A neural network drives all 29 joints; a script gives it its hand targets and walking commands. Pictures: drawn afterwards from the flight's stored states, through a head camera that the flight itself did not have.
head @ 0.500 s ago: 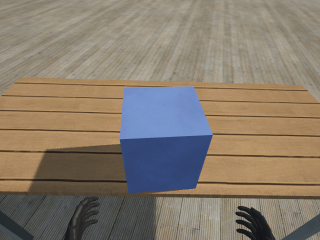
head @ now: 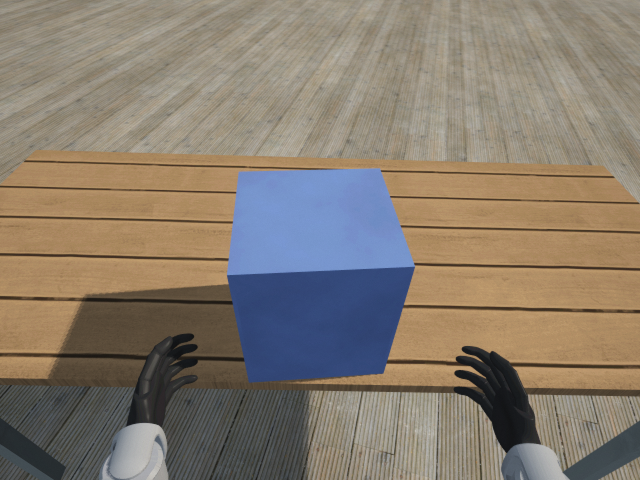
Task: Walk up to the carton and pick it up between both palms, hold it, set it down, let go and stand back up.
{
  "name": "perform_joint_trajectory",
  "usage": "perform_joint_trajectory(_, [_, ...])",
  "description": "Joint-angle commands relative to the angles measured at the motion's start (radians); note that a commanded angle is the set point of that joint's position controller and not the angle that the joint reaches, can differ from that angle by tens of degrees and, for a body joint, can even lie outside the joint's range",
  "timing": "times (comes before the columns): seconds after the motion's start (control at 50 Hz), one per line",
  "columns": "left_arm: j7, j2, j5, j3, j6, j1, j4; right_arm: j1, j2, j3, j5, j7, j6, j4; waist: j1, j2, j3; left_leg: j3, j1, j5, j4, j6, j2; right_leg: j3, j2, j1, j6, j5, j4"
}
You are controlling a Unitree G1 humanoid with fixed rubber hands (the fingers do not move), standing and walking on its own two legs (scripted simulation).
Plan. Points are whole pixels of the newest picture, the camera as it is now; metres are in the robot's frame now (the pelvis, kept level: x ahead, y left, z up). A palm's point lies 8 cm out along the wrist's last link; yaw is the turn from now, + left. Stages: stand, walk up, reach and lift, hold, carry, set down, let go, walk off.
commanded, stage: reach and lift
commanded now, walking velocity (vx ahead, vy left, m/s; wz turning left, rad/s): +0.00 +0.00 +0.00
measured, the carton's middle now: (313, 276) +0.42 +0.06 +0.03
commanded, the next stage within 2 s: none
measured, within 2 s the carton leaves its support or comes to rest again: neither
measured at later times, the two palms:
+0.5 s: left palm (140, 330) +0.26 +0.25 +0.09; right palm (508, 339) +0.30 -0.18 +0.08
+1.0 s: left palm (145, 251) +0.33 +0.25 +0.15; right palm (503, 259) +0.37 -0.17 +0.14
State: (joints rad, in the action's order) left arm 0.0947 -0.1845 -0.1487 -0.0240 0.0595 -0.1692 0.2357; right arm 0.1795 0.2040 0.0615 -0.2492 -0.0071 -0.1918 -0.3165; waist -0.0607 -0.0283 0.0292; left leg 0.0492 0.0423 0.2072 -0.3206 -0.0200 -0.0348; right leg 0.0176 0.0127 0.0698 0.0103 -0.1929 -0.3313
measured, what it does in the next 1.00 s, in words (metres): stands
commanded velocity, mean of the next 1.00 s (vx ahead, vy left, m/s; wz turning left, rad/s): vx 0.00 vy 0.00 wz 0.00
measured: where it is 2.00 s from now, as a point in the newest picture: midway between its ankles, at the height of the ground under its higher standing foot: outside the picture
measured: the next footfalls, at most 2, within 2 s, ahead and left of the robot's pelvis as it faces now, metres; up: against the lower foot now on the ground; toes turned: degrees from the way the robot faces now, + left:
none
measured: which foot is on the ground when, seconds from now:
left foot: down 0.00-1.00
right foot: down 0.00-1.00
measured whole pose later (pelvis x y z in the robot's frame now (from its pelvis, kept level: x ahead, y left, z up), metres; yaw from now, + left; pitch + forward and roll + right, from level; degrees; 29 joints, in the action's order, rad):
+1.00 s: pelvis -0.01 -0.01 +0.00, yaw +1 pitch +0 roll +0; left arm 0.05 -0.28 -0.18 -0.22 -0.66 0.46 0.09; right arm -0.51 0.34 0.06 -0.43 0.13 0.35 -0.34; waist -0.05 -0.01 -0.01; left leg 0.03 0.16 0.19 -0.35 -0.03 -0.05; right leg 0.00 0.03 0.17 0.02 -0.16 -0.32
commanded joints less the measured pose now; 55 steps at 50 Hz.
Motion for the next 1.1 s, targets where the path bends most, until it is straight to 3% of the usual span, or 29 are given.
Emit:
perform_joint_trajectory(0.0, [-0.004,-0.108,-0.018,-0.051,-0.046,0.236,-0.261,-0.226,0.099,-0.056,-0.010,0.023,0.033,0.250,-0.003,0.029,-0.142,0.026,-0.004,-0.226,0.030,-0.005,0.058,0.034,0.009,0.000,0.021,0.073,0.070])
perform_joint_trajectory(0.08, [-0.004,-0.116,-0.014,-0.073,-0.146,0.260,-0.378,-0.270,0.123,-0.068,-0.041,0.041,0.096,0.300,-0.007,0.076,-0.191,0.020,-0.065,-0.355,0.000,-0.027,0.056,0.017,0.026,-0.002,0.024,0.145,0.067])
perform_joint_trajectory(0.12, [-0.017,-0.122,-0.019,-0.087,-0.202,0.277,-0.400,-0.297,0.140,-0.071,-0.044,0.054,0.127,0.331,-0.005,0.071,-0.194,0.018,-0.074,-0.378,-0.004,-0.029,0.057,0.017,0.028,0.007,0.020,0.161,0.071])
perform_joint_trajectory(0.16, [-0.027,-0.120,-0.028,-0.106,-0.242,0.268,-0.421,-0.315,0.159,-0.083,-0.035,0.066,0.150,0.353,0.001,0.028,-0.227,0.011,-0.095,-0.430,-0.011,-0.028,0.051,0.008,0.039,-0.005,0.010,0.204,0.065])
perform_joint_trajectory(0.24, [-0.044,-0.123,-0.038,-0.129,-0.316,0.326,-0.419,-0.375,0.167,-0.080,-0.047,0.078,0.210,0.348,-0.005,0.018,-0.192,0.008,-0.083,-0.390,0.000,-0.023,0.051,0.005,0.037,0.012,0.010,0.161,0.081])
perform_joint_trajectory(0.28, [-0.043,-0.112,-0.033,-0.135,-0.350,0.371,-0.411,-0.423,0.175,-0.088,-0.055,0.074,0.241,0.328,-0.013,0.044,-0.176,0.009,-0.079,-0.350,0.010,-0.026,0.046,0.000,0.037,0.045,0.018,0.092,0.088])
perform_joint_trajectory(0.36, [-0.041,-0.118,-0.030,-0.158,-0.401,0.428,-0.467,-0.499,0.199,-0.086,-0.081,0.077,0.272,0.354,-0.007,0.035,-0.241,0.010,-0.116,-0.397,-0.007,-0.028,0.043,-0.006,0.044,0.032,0.020,0.128,0.089])
perform_joint_trajectory(0.38, [-0.044,-0.125,-0.028,-0.162,-0.418,0.431,-0.471,-0.499,0.204,-0.095,-0.083,0.083,0.282,0.349,0.008,0.031,-0.244,0.009,-0.123,-0.412,-0.015,-0.026,0.045,-0.004,0.044,0.020,0.014,0.161,0.086])
perform_joint_trajectory(0.42, [-0.043,-0.138,-0.028,-0.170,-0.443,0.491,-0.501,-0.563,0.206,-0.096,-0.099,0.089,0.297,0.362,-0.002,0.061,-0.256,0.012,-0.098,-0.408,-0.018,-0.029,0.046,-0.004,0.041,0.023,0.014,0.176,0.073])
perform_joint_trajectory(0.52, [-0.040,-0.158,-0.036,-0.195,-0.501,0.583,-0.518,-0.670,0.233,-0.100,-0.112,0.108,0.333,0.378,-0.002,0.040,-0.328,0.018,-0.069,-0.386,-0.022,-0.026,0.049,-0.007,0.041,-0.007,-0.001,0.202,0.052])
perform_joint_trajectory(0.54, [-0.043,-0.151,-0.036,-0.197,-0.513,0.588,-0.453,-0.673,0.219,-0.096,-0.107,0.107,0.354,0.319,0.006,0.031,-0.287,0.016,-0.061,-0.332,-0.010,-0.017,0.048,-0.003,0.037,0.013,0.002,0.150,0.063])
perform_joint_trajectory(0.58, [-0.046,-0.172,-0.048,-0.206,-0.529,0.648,-0.426,-0.739,0.217,-0.093,-0.104,0.107,0.373,0.337,-0.007,0.014,-0.313,0.023,-0.025,-0.265,0.002,-0.002,0.049,0.005,0.027,0.006,-0.002,0.117,0.060])
perform_joint_trajectory(0.64, [-0.030,-0.195,-0.059,-0.210,-0.546,0.745,-0.480,-0.829,0.231,-0.105,-0.117,0.111,0.395,0.339,-0.011,0.036,-0.388,0.023,-0.010,-0.286,-0.006,-0.008,0.045,-0.001,0.031,-0.019,-0.007,0.148,0.030])
perform_joint_trajectory(0.68, [-0.034,-0.187,-0.052,-0.210,-0.577,0.745,-0.410,-0.855,0.243,-0.099,-0.121,0.113,0.418,0.286,0.002,0.024,-0.368,0.020,-0.031,-0.314,-0.019,-0.009,0.043,-0.009,0.039,-0.008,-0.006,0.163,0.037])
perform_joint_trajectory(0.74, [-0.042,-0.200,-0.048,-0.210,-0.626,0.825,-0.328,-0.927,0.254,-0.098,-0.130,0.114,0.469,0.196,0.005,0.024,-0.335,0.018,-0.007,-0.238,0.001,0.002,0.041,-0.006,0.032,0.017,-0.003,0.110,0.051])
perform_joint_trajectory(0.82, [-0.040,-0.230,-0.025,-0.242,-0.661,0.888,-0.378,-0.984,0.275,-0.089,-0.162,0.132,0.483,0.175,0.013,0.048,-0.436,0.015,-0.025,-0.370,-0.036,-0.015,0.047,-0.008,0.036,-0.052,-0.024,0.287,0.016])
perform_joint_trajectory(0.88, [-0.050,-0.248,-0.034,-0.239,-0.667,0.927,-0.336,-1.043,0.277,-0.073,-0.172,0.141,0.490,0.186,0.016,0.020,-0.454,0.013,-0.002,-0.383,-0.044,-0.009,0.053,-0.006,0.034,-0.085,-0.040,0.365,0.001])
perform_joint_trajectory(0.92, [-0.046,-0.261,-0.029,-0.236,-0.674,0.972,-0.330,-1.081,0.292,-0.073,-0.184,0.139,0.498,0.151,0.008,0.046,-0.456,0.009,-0.016,-0.400,-0.045,-0.018,0.046,-0.015,0.041,-0.059,-0.028,0.339,0.002])
perform_joint_trajectory(0.96, [-0.048,-0.272,-0.035,-0.232,-0.685,0.997,-0.262,-1.124,0.289,-0.064,-0.188,0.133,0.515,0.128,0.007,0.015,-0.430,0.007,-0.001,-0.345,-0.034,-0.004,0.044,-0.014,0.038,-0.039,-0.022,0.279,0.018])
perform_joint_trajectory(0.98, [-0.043,-0.282,-0.038,-0.237,-0.680,1.018,-0.287,-1.136,0.285,-0.063,-0.196,0.131,0.513,0.145,-0.008,0.037,-0.455,0.011,0.008,-0.347,-0.034,-0.005,0.047,-0.008,0.033,-0.051,-0.022,0.281,0.017])
perform_joint_trajectory(1.0, [-0.042,-0.285,-0.046,-0.226,-0.682,1.037,-0.284,-1.149,0.290,-0.077,-0.197,0.133,0.511,0.144,0.008,0.057,-0.479,0.008,0.005,-0.360,-0.043,-0.009,0.047,-0.009,0.029,-0.057,-0.025,0.301,0.012])
perform_joint_trajectory(1.08, [-0.037,-0.310,-0.060,-0.205,-0.682,1.149,-0.186,-1.255,0.320,-0.079,-0.205,0.124,0.525,0.038,0.010,0.065,-0.491,-0.002,-0.013,-0.365,-0.054,-0.016,0.037,-0.026,0.038,-0.011,-0.015,0.271,0.013])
